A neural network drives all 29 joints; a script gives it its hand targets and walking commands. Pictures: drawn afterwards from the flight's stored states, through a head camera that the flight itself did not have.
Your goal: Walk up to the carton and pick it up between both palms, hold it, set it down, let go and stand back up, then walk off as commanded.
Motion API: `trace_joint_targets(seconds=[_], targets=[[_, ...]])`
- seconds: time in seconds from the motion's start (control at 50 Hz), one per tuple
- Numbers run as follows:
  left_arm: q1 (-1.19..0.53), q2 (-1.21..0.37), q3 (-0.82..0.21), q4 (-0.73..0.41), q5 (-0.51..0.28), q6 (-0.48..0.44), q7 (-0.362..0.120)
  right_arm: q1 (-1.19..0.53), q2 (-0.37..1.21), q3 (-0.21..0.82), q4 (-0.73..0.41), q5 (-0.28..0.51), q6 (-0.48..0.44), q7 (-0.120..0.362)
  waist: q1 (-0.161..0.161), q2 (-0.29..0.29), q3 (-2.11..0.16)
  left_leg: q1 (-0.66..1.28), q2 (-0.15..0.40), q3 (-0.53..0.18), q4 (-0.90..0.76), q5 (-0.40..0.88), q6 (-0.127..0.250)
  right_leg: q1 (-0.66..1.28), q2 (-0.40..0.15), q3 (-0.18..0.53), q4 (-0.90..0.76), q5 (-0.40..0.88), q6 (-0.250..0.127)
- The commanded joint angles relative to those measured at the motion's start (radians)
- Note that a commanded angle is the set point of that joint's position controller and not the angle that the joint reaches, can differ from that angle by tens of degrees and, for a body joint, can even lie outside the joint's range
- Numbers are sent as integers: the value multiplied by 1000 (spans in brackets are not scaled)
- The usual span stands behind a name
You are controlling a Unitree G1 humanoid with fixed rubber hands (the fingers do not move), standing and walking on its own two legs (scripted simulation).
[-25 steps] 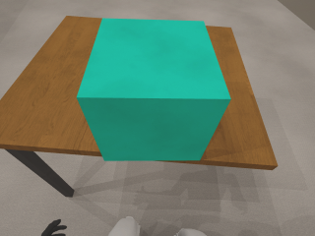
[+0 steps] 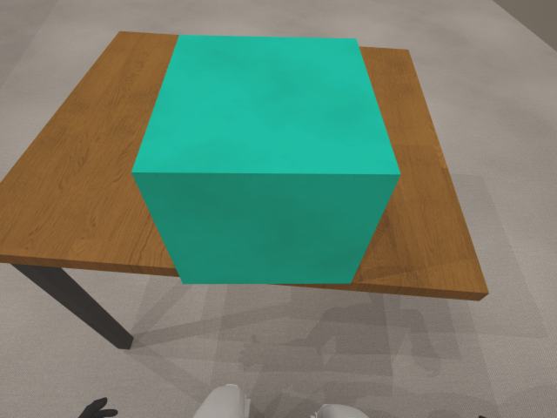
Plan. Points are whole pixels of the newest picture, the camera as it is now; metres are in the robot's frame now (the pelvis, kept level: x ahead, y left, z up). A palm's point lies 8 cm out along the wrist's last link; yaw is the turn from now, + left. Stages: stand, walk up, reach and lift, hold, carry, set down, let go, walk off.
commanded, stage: walk up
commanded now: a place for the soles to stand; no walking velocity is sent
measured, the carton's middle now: (268, 163) +0.46 +0.05 +0.09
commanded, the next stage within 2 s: reach and lift in 0.68 s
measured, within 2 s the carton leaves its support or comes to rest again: neither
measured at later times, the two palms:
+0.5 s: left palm out of the picture +0.09 +0.31 -0.12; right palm out of the picture +0.08 -0.30 -0.10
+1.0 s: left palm (115, 350) +0.22 +0.28 -0.09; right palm (478, 403) +0.17 -0.28 -0.09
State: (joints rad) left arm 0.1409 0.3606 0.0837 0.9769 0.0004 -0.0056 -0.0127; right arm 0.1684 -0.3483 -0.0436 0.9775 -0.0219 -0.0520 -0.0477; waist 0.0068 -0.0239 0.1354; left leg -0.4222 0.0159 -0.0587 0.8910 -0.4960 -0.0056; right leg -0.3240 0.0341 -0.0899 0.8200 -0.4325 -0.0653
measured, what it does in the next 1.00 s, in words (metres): stands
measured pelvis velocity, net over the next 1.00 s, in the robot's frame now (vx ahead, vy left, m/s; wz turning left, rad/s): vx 0.01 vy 0.00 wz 0.00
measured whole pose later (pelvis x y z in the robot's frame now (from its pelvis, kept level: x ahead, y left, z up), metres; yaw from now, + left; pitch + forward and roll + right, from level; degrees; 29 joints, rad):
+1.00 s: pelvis +0.01 +0.00 -0.01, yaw +0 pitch -5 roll +0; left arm -0.02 0.36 0.06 0.49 0.00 0.45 0.01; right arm -0.01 -0.29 -0.05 0.99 -0.05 -0.14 0.04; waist 0.01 -0.09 0.18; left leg -0.40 0.01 -0.05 0.92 -0.43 -0.03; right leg -0.33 0.02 -0.09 0.92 -0.51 -0.06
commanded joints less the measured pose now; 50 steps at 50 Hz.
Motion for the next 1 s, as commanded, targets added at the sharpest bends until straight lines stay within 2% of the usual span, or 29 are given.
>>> trace_joint_targets(seconds=[0.0, 0.04, 0.06, 0.08, 0.1, 0.12, 0.14, 0.2, 0.24, 0.26, 0.28, 0.34, 0.4, 0.42, 0.46, 0.48, 0.5, 0.54, 0.56, 0.58, 0.6, 0.62, 0.66, 0.68, 0.7, 0.74, 0.8, 0.9, 0.98], targets=[[-33, 279, 47, -78, 32, -42, 17, 19, -257, -51, -19, 18, -9, -2, 3, -48, -100, -60, 50, 15, -71, -3, 46, 127, -336, 450, -424, 290, -56], [-64, 263, 39, -85, 18, -35, 14, 63, -246, -47, -2, 17, -20, -6, -30, -73, -152, 101, 45, 39, -251, 111, 55, 102, -285, 342, -319, 481, -46], [-98, 243, 29, -94, 10, -30, 13, 107, -248, -48, 14, 19, -31, -9, -59, -48, -182, 225, 60, 8, -351, 313, 62, 28, -243, 254, -241, 507, -22], [-111, 208, 25, -105, 5, -27, 8, 124, -291, -59, 16, 5, -43, -16, -68, 25, -230, 308, 137, -167, -381, 453, 113, -39, -144, 179, -74, 520, 12], [-94, 193, 30, -107, 4, -22, 8, 104, -346, -72, 0, -3, -48, -19, -50, 115, -236, 285, 242, -381, -396, 480, 210, -93, -61, 132, 78, 352, 52], [-72, 213, 39, -90, 3, -10, 10, 81, -368, -75, -10, 7, -44, -19, -41, 130, -218, 240, 318, -472, -398, 492, 301, -98, -42, 131, 100, 71, 67], [-46, 213, 37, -82, 4, -6, 10, 41, -360, -68, -22, 7, -40, -19, -18, 131, -193, 177, 339, -480, -409, 440, 324, -69, -47, 137, 76, -97, 59], [47, 220, 41, -41, 24, -17, 2, -62, -313, -50, -51, -3, -22, -9, 46, 151, -133, -9, 240, -348, -361, 231, 222, 60, -85, 191, -154, -6, 22], [66, 293, 54, -22, 36, -37, 7, -77, -207, -23, -60, 16, -11, -3, 43, -59, -112, -157, 8, -32, -69, 163, 59, 174, -287, 486, -482, 54, -27], [27, 306, 58, -33, 35, -42, 10, -80, -231, -31, -43, 17, -2, -7, 38, -29, -89, -178, -6, 17, -25, -62, 36, 144, -394, 578, -542, 40, -49], [-6, 301, 56, -42, 36, -46, 7, -58, -257, -39, -33, 13, 2, -7, 28, 26, -87, -126, 22, -23, 16, -99, 42, 99, -408, 572, -539, 2, -79], [-61, 284, 42, -59, 33, -45, 12, -15, -251, -43, -19, 12, -8, 4, 0, -31, -85, -46, 41, 29, -57, -54, 52, 86, -342, 440, -464, 190, -74], [-112, 257, 31, -80, 16, -32, 9, 78, -240, -47, 16, 15, -23, 0, -50, -24, -150, 178, 36, 58, -283, 238, 58, 21, -256, 273, -314, 400, -31], [-122, 232, 27, -87, 10, -26, 8, 100, -262, -53, 17, 11, -34, -5, -56, 36, -179, 267, 82, -57, -341, 392, 74, -39, -200, 217, -206, 411, -2], [-98, 211, 34, -78, 8, -15, 3, 61, -341, -67, -3, 2, -45, -12, -35, 136, -211, 222, 270, -421, -411, 406, 246, -77, -56, 134, 47, 183, 56], [-70, 216, 37, -66, 7, -6, 4, 36, -361, -67, -16, 5, -42, -14, -20, 156, -190, 178, 315, -468, -422, 397, 298, -59, -47, 131, 44, -35, 56], [-55, 220, 38, -61, 9, -6, 4, 8, -359, -65, -22, 3, -37, -15, -7, 157, -174, 133, 313, -476, -426, 333, 308, -48, -52, 149, 17, -88, 56], [9, 223, 37, -27, 20, -15, 1, -60, -314, -49, -38, 0, -22, -7, 34, 144, -141, 13, 244, -363, -382, 187, 229, 44, -86, 189, -155, -19, 36], [46, 248, 43, -15, 34, -23, 2, -91, -273, -39, -46, 4, -15, -2, 55, 78, -130, -66, 155, -248, -264, 179, 150, 103, -163, 314, -321, -10, 14], [50, 291, 53, -14, 39, -36, 3, -83, -218, -23, -48, 13, -9, -1, 42, -69, -123, -153, 19, -48, -95, 122, 62, 170, -284, 488, -500, -22, -28], [4, 307, 54, -27, 37, -46, 3, -76, -233, -29, -37, 15, -2, -4, 32, -69, -81, -172, -8, 23, -46, -51, 38, 141, -384, 566, -556, -4, -63], [-17, 303, 55, -34, 36, -47, 3, -63, -260, -37, -27, 13, -3, -5, 22, -21, -88, -134, 27, 5, -14, -92, 38, 137, -391, 552, -518, 84, -89], [-37, 292, 46, -38, 32, -45, 10, -33, -250, -37, -21, 15, -9, 2, 11, -35, -116, -79, 39, 27, -62, -93, 48, 154, -365, 460, -448, 289, -86], [-388, 296, 22, -387, 40, 174, 54, -384, -9, -118, 49, -85, -150, 23, -57, 36, -158, -43, 11, 91, -111, 79, -47, -260, -111, 59, -103, 25, 69], [-498, 228, -16, -412, 12, 269, 66, -395, -71, -131, 39, -92, -174, 59, -79, 40, -132, -42, 32, 84, -129, 61, -29, -246, -95, 42, -77, -34, 46], [-401, 177, -27, -496, 8, 381, 75, -325, -116, -150, 29, -92, -166, 95, -110, 21, -110, -11, 49, 76, -121, 37, -12, -250, -86, 44, -70, -39, 19], [-323, 180, -34, -543, 16, 449, 51, -238, -136, -156, -76, -57, -151, 85, -95, -123, -143, 196, 16, 85, -60, 91, 3, -317, -112, 71, -142, -40, -7], [-146, 176, 7, -618, 59, 473, 28, -146, -152, -137, -73, 9, -138, 56, -46, -25, -270, 291, 1, 93, -156, 429, 2, -23, -60, 22, -157, 553, 67], [-19, 121, 21, -692, 84, 480, 29, -98, -182, -121, -92, 70, -143, 67, -36, 94, -340, 370, -2, 60, -175, 713, -38, 63, -47, 30, -207, 731, 73]])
